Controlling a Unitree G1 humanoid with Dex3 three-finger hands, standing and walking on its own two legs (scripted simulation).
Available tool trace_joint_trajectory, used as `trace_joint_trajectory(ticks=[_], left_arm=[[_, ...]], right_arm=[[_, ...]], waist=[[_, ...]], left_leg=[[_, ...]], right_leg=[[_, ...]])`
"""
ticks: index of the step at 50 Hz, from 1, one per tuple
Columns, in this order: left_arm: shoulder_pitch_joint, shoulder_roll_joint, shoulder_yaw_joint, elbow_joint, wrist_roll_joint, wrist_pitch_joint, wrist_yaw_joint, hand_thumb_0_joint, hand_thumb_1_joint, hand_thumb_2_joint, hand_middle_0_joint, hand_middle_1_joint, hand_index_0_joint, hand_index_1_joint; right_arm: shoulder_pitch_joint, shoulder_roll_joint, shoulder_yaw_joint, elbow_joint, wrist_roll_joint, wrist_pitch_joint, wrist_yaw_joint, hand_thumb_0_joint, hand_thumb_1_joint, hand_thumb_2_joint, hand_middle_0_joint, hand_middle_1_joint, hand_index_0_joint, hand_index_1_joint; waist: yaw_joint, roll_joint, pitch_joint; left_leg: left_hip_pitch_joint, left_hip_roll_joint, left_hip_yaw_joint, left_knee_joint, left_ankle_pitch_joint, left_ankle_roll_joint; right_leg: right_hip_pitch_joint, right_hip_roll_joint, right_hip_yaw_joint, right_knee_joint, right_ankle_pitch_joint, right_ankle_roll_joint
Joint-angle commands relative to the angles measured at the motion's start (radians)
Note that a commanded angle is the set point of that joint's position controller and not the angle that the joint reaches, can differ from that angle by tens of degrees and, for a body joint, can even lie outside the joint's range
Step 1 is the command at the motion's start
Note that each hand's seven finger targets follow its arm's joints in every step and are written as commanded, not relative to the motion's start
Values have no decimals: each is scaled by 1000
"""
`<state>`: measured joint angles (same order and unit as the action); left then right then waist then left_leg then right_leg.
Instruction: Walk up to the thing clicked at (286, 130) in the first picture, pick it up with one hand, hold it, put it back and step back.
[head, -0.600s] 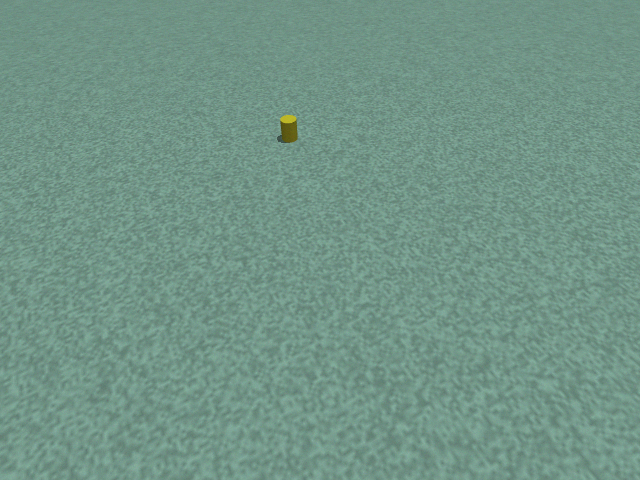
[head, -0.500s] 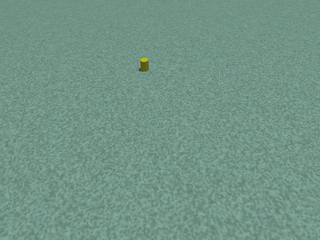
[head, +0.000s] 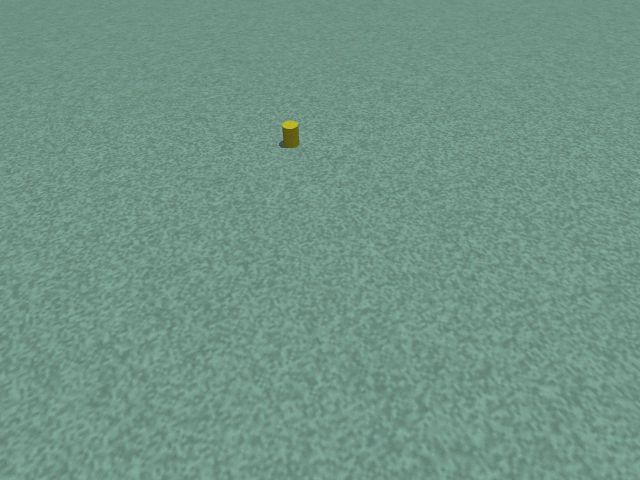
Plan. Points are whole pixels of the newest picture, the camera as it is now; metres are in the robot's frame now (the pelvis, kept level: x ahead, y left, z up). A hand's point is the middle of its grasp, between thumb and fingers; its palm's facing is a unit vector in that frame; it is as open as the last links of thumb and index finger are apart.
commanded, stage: stand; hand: left
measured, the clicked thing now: (290, 134) +2.03 +0.22 -0.72
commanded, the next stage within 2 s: walk up in 0.52 s
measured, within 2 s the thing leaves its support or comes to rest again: neither
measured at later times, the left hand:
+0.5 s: hand out of the picture +0.08 +0.25 -0.15, palm faces -0.02 -0.94 -0.35, open 7.4 cm
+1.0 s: hand out of the picture +0.18 +0.35 -0.16, palm faces -0.06 -0.94 -0.34, open 7.4 cm
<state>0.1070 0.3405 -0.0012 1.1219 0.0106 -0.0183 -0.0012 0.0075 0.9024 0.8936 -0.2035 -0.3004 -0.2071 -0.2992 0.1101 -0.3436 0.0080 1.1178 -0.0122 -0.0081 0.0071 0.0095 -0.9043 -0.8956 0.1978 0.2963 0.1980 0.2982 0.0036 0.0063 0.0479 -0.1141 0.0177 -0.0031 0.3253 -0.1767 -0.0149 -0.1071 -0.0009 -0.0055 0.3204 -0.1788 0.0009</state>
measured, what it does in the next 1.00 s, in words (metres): walks ahead: left foot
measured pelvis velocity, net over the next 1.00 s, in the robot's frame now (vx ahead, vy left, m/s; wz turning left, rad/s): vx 0.13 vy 0.06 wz -0.03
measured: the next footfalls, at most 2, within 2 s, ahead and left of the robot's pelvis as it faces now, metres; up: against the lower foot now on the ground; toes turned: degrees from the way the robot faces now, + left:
left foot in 0.84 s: +0.19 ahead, +0.18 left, +0.00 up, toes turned +4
right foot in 1.32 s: +0.48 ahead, -0.13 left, +0.00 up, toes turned -7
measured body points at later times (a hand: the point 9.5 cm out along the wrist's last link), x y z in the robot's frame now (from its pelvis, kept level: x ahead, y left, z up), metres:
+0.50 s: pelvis +0.00 +0.00 +0.00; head +0.01 -0.01 +0.45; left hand +0.08 +0.30 -0.13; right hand +0.08 -0.30 -0.14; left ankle +0.00 +0.13 -0.75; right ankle +0.00 -0.12 -0.75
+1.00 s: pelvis +0.13 +0.06 -0.01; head +0.12 +0.09 +0.44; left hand +0.19 +0.40 -0.14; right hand +0.18 -0.27 -0.10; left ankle +0.15 +0.18 -0.75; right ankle +0.12 -0.08 -0.69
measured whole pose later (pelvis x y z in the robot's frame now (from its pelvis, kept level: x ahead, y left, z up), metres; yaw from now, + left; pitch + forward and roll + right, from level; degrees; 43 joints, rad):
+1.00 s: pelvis +0.13 +0.06 -0.01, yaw -2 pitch -2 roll +0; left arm 0.26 0.48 0.06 1.01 0.02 -0.04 -0.08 0.01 0.91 0.89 -0.20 -0.30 -0.20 -0.30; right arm 0.26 -0.41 -0.08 0.95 -0.02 -0.08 0.07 0.01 -0.90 -0.90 0.20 0.30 0.20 0.30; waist 0.00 -0.07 0.02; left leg -0.21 0.04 0.11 0.49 -0.25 0.03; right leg -0.45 -0.02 0.05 1.03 -0.33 -0.01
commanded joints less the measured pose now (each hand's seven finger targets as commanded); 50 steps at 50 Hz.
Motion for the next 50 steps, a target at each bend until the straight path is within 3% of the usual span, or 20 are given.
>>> trace_joint_trajectory(ticks=[1,7,16,25,26,27,29,30,31,32,35,38,40,41,42,43,44,45,47,50], left_arm=[[-41,214,39,-58,-3,-16,9,0,900,900,-200,-300,-200,-300],[-36,214,38,-57,-3,-16,8,0,900,900,-200,-300,-200,-300],[-27,216,36,-58,-4,-17,8,0,900,900,-200,-300,-200,-300],[-38,225,38,-58,-6,-14,11,0,900,900,-200,-300,-200,-300],[32,354,117,-117,17,-34,-28,0,900,900,-200,-300,-200,-300],[25,339,120,-115,28,-36,-41,0,900,900,-200,-300,-200,-300],[54,325,131,-141,30,-49,-54,0,900,900,-200,-300,-200,-300],[119,344,142,-123,28,-56,-53,0,900,900,-200,-300,-200,-300],[162,380,150,-127,32,-62,-51,0,900,900,-200,-300,-200,-300],[148,388,151,-150,30,-65,-51,0,900,900,-200,-300,-200,-300],[31,380,149,-218,31,-63,-54,0,900,900,-200,-300,-200,-300],[-6,377,143,-251,22,-57,-64,0,900,900,-200,-300,-200,-300],[-74,360,134,-272,19,-54,-71,0,900,900,-200,-300,-200,-300],[-73,318,119,-276,24,-51,-72,0,900,900,-200,-300,-200,-300],[-20,230,95,-280,25,-48,-71,0,900,900,-200,-300,-200,-300],[17,211,83,-284,9,-49,-61,0,900,900,-200,-300,-200,-300],[14,300,88,-278,13,-52,-53,0,900,900,-200,-300,-200,-300],[52,338,95,-255,2,-57,-58,0,900,900,-200,-300,-200,-300],[124,359,109,-196,-4,-52,-71,0,900,900,-200,-300,-200,-300],[116,337,112,-194,4,-42,-97,0,900,900,-200,-300,-200,-300]], right_arm=[[-36,-213,-45,-56,2,-25,-17,0,-900,-900,200,300,200,300],[-35,-215,-46,-53,3,-26,-16,0,-900,-900,200,300,200,300],[-30,-213,-43,-53,6,-30,-17,0,-900,-900,200,300,200,300],[-22,-208,-42,-51,3,-26,-19,0,-900,-900,200,300,200,300],[31,-329,-120,-115,-15,-52,10,0,-900,-900,200,300,200,300],[14,-333,-129,-114,-27,-54,25,0,-900,-900,200,300,200,300],[-73,-279,-123,-179,-28,-58,42,0,-900,-900,200,300,200,300],[-139,-241,-118,-207,-30,-62,49,0,-900,-900,200,300,200,300],[-177,-225,-115,-228,-33,-65,48,0,-900,-900,200,300,200,300],[-158,-249,-120,-227,-33,-66,49,0,-900,-900,200,300,200,300],[-52,-279,-134,-222,-24,-66,71,0,-900,-900,200,300,200,300],[-6,-279,-144,-221,-23,-66,83,0,-900,-900,200,300,200,300],[162,-280,-162,-177,-16,-67,75,0,-900,-900,200,300,200,300],[294,-308,-184,-138,-24,-70,60,0,-900,-900,200,300,200,300],[430,-389,-209,-109,-37,-78,42,0,-900,-900,200,300,200,300],[386,-470,-210,-153,-39,-91,36,0,-900,-900,200,300,200,300],[215,-475,-208,-210,-2,-91,37,0,-900,-900,200,300,200,300],[126,-438,-190,-236,6,-94,36,0,-900,-900,200,300,200,300],[60,-364,-161,-267,2,-99,35,0,-900,-900,200,300,200,300],[129,-344,-153,-258,3,-114,39,0,-900,-900,200,300,200,300]], waist=[[-1,11,-52],[1,4,-63],[-1,2,-96],[-4,-19,-67],[1,-29,-208],[10,6,-125],[55,-44,11],[101,-135,56],[138,-195,71],[117,-136,65],[41,-167,31],[11,-187,39],[-86,-107,-6],[-154,28,-63],[-205,326,-116],[-168,363,-93],[-94,192,-5],[-32,98,21],[13,96,44],[-15,126,27]], left_leg=[[0,109,-90,-54,80,38],[0,110,-93,-57,72,37],[37,114,-87,-40,187,39],[23,111,-89,-51,149,32],[38,90,-101,65,-426,113],[-84,104,-131,85,-561,128],[-351,92,-99,194,-465,111],[-498,31,9,321,-316,68],[-642,35,18,458,-314,41],[-652,68,-29,493,-292,25],[-479,103,-44,416,-291,18],[-269,77,19,315,-188,15],[58,45,68,206,-26,11],[286,22,55,193,-62,27],[422,126,-134,36,-391,57],[295,380,-676,-212,-792,131],[93,445,-748,-294,-843,211],[45,428,-611,-247,-744,223],[-25,319,-358,-192,-576,195],[-21,253,-192,-217,-433,166]], right_leg=[[-9,-127,94,-53,78,-26],[-5,-127,93,-57,62,-27],[19,-132,92,-33,181,-29],[4,-130,94,-47,137,-27],[10,-91,105,53,-393,-69],[-61,-119,152,82,-534,-90],[-29,-195,291,30,-598,-142],[81,-268,403,-91,-610,-189],[180,-376,545,-207,-592,-259],[189,-392,565,-227,-573,-275],[81,-300,382,-202,-536,-218],[-105,-227,225,-160,-439,-180],[-326,-162,107,-9,-440,-140],[-476,-103,41,213,-415,-118],[-636,36,-50,613,-434,-101],[-751,106,88,861,-418,-61],[-678,1,199,880,-308,-68],[-647,-47,188,859,-238,-56],[-571,-97,137,745,-148,-20],[-531,-100,71,641,-58,17]])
